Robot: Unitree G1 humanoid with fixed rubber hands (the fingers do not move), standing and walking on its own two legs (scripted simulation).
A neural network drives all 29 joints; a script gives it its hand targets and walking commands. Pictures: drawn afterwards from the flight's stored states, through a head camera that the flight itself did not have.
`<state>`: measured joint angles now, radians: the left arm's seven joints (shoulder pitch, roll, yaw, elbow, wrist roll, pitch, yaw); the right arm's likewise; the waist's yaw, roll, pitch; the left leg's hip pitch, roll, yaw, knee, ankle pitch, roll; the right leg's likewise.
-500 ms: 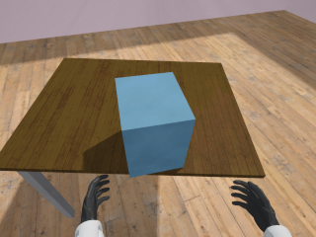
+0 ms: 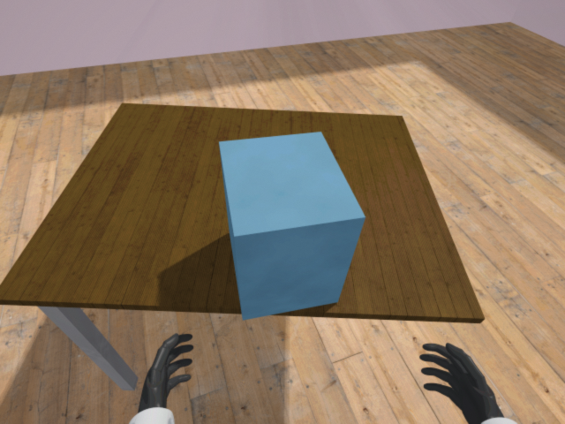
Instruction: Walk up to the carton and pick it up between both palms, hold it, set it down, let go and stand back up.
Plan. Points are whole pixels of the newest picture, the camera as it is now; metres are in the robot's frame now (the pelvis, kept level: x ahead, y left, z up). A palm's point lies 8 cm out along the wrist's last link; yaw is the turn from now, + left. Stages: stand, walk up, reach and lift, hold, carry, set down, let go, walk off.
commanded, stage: set down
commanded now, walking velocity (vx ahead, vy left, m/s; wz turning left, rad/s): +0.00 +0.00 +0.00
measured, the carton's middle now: (281, 226) +0.44 +0.04 +0.00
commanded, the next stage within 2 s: let go in 1.06 s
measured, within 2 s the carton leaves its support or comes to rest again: neither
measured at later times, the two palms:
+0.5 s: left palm (140, 413) +0.15 +0.22 -0.06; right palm (460, 415) +0.17 -0.22 -0.05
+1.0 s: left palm (128, 416) +0.15 +0.24 -0.08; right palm out of the picture +0.16 -0.21 -0.08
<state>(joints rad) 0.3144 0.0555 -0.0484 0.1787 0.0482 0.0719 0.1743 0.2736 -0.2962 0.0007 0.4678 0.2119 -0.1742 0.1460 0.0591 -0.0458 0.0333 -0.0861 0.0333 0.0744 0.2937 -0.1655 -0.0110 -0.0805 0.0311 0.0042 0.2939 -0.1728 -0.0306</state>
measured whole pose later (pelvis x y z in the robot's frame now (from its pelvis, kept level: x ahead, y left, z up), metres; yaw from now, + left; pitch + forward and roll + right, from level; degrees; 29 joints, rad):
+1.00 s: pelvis +0.00 +0.01 +0.00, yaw +0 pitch -3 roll +0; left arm 0.24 0.19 0.01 0.44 0.00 0.11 0.04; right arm 0.21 -0.18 -0.01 0.69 0.02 -0.19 0.04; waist 0.03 -0.02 0.07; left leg -0.09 0.02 0.07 0.34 -0.20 0.00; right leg -0.08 0.02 0.01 0.32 -0.19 -0.02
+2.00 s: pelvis +0.01 +0.01 -0.01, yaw +1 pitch -2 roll -1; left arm 0.18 0.36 0.04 0.92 0.03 -0.02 -0.01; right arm 0.21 -0.37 -0.02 0.92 -0.02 -0.02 0.01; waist 0.00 -0.02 0.00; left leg -0.15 0.02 0.05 0.42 -0.24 0.01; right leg -0.12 0.02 -0.01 0.38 -0.23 -0.01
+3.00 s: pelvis -0.01 +0.02 +0.00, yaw +1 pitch -2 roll +0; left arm 0.15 0.37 0.00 1.08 0.02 -0.02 0.00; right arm 0.15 -0.36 0.01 1.07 -0.01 -0.02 0.00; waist 0.00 -0.01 0.02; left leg -0.12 0.00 0.05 0.33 -0.18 0.02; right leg -0.09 0.00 0.01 0.30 -0.17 0.01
